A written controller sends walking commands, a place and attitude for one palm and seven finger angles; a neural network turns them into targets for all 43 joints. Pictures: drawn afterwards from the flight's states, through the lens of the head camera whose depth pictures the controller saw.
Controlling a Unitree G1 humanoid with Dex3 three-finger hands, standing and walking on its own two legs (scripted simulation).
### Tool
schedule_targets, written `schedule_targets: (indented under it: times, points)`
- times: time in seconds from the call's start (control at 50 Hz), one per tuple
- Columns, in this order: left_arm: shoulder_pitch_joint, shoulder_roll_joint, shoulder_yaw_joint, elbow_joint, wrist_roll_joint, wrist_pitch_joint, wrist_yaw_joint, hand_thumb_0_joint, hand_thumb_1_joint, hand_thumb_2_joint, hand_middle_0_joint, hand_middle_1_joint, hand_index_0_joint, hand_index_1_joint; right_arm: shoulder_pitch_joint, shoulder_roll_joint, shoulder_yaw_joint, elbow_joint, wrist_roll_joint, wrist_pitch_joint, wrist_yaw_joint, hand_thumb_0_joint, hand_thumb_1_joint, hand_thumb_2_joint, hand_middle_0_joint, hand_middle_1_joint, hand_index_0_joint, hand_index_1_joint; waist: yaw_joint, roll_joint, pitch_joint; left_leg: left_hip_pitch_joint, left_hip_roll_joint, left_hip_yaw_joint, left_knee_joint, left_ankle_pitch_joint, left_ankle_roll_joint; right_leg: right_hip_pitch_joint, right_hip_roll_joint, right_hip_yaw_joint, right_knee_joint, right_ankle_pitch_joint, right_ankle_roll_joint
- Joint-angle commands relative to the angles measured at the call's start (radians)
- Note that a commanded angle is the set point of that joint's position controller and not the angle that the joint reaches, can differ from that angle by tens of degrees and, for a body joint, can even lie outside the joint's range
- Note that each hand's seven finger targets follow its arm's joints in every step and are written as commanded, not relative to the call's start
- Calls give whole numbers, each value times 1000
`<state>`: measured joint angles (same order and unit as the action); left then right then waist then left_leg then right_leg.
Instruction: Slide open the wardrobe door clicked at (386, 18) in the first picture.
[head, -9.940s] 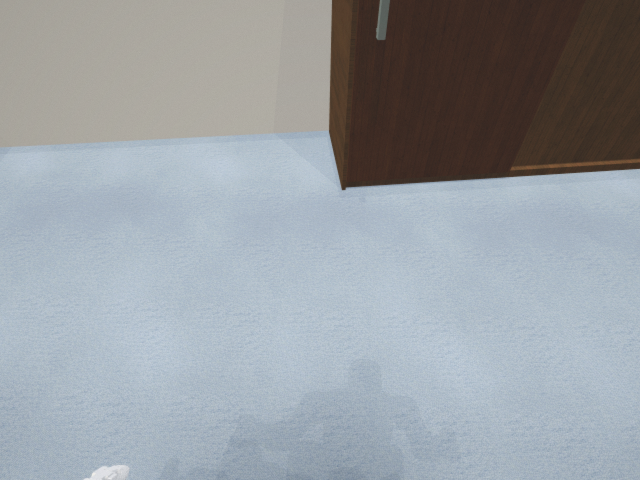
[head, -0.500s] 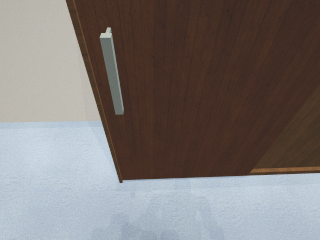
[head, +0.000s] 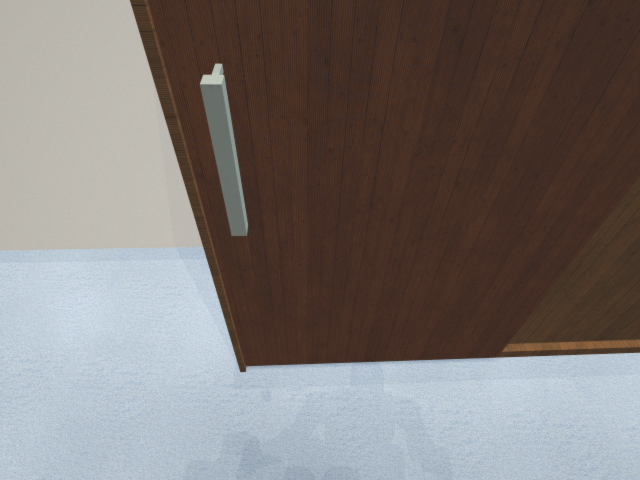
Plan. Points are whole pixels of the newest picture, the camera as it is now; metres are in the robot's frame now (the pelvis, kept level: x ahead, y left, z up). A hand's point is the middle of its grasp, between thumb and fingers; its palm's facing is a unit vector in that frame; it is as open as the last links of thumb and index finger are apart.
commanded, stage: look again from close up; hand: left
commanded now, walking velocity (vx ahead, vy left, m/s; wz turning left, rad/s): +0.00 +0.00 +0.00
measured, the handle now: (230, 158) +0.56 +0.19 +0.10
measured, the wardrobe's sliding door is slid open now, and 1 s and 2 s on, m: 0.00 0.00 0.00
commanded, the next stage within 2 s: raise the hand with hooked fingers in 1.58 s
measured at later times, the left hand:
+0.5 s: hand out of the picture +0.05 +0.22 -0.17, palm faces -0.02 -0.96 -0.28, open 7.4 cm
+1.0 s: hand out of the picture +0.07 +0.21 -0.16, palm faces -0.02 -0.96 -0.28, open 7.4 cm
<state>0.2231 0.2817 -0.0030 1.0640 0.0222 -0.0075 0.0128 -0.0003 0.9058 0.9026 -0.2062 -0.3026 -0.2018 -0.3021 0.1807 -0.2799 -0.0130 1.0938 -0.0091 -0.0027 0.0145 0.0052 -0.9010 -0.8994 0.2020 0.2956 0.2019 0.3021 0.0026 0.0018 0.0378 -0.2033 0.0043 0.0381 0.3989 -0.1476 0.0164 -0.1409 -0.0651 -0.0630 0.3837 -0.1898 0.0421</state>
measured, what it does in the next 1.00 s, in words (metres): stands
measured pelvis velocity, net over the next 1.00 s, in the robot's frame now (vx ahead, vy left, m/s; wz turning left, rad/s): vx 0.02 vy -0.01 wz -0.01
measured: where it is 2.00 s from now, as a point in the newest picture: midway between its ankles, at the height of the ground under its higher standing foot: outside the picture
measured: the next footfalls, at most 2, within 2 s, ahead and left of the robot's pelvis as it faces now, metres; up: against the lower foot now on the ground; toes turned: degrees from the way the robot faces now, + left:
none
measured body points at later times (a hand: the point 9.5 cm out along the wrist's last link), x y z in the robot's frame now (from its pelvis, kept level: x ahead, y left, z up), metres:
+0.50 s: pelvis +0.01 +0.00 +0.00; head +0.02 +0.00 +0.45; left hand +0.06 +0.27 -0.14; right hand +0.07 -0.28 -0.14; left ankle +0.05 +0.11 -0.74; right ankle +0.01 -0.15 -0.74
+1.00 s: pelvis +0.02 -0.01 +0.00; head +0.03 +0.00 +0.45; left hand +0.07 +0.26 -0.14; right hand +0.08 -0.28 -0.14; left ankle +0.05 +0.11 -0.74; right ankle +0.01 -0.15 -0.74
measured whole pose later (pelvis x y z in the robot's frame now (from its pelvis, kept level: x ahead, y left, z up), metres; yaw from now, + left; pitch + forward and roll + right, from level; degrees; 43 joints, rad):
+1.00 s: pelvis +0.02 -0.01 +0.00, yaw +0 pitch -2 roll +0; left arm 0.21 0.28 0.00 1.09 0.02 -0.01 0.01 0.00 0.91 0.90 -0.21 -0.30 -0.20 -0.30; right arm 0.17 -0.27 0.00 1.12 -0.01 -0.01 0.01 0.01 -0.90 -0.90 0.20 0.30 0.20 0.30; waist 0.00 0.00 0.04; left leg -0.15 0.01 0.04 0.36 -0.17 0.01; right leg -0.09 -0.06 -0.06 0.34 -0.20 0.04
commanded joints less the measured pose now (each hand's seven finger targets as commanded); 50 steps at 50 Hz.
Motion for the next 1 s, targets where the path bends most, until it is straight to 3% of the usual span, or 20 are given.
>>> schedule_targets:
  times: [0.0,0.08,0.22,0.34,0.5,0.68,0.98]
  points:
    - [-3,169,31,-46,-3,-16,12,0,900,900,-200,-300,-200,-300,-19,-185,-28,-51,3,-19,-15,0,-900,-900,200,300,200,300,-4,7,-9,-15,109,-127,-122,-67,-6,-10,-66,82,-86,-27,-45]
    - [-1,171,30,-40,-1,-14,11,0,900,900,-200,-300,-200,-300,-19,-186,-27,-49,3,-17,-15,0,-900,-900,200,300,200,300,-1,14,9,-29,108,-133,-138,-113,-7,-13,-65,83,-90,-44,-44]
    - [0,169,28,-34,-4,-16,10,0,900,900,-200,-300,-200,-300,-18,-186,-25,-42,3,-17,-15,0,-900,-900,200,300,200,300,-4,-5,0,-3,104,-120,-122,-75,-8,-22,-70,89,-104,-49,-46]
    - [3,166,27,-29,-4,-19,12,0,900,900,-200,-300,-200,-300,-18,-177,-22,-36,4,-20,-17,0,-900,-900,200,300,200,300,-2,-3,-24,23,111,-111,-102,28,-5,2,-70,85,-97,28,-46]
    - [-6,159,27,-26,-4,-18,13,0,900,900,-200,-300,-200,-300,-26,-174,-18,-33,4,-21,-20,0,-900,-900,200,300,200,300,-2,-1,-7,25,110,-106,-109,33,-8,4,-70,83,-103,31,-42]
    - [-10,158,30,-27,-4,-19,13,0,900,900,-200,-300,-200,-300,-23,-172,-17,-31,3,-25,-22,0,-900,-900,200,300,200,300,-2,0,-35,46,115,-102,-104,88,-7,30,-71,80,-99,74,-42]
    - [-5,159,30,-21,-5,-17,11,0,900,900,-200,-300,-200,-300,-26,-171,-16,-27,2,-22,-23,0,-900,-900,200,300,200,300,-1,4,-6,41,111,-101,-117,40,-10,15,-70,87,-118,37,-43]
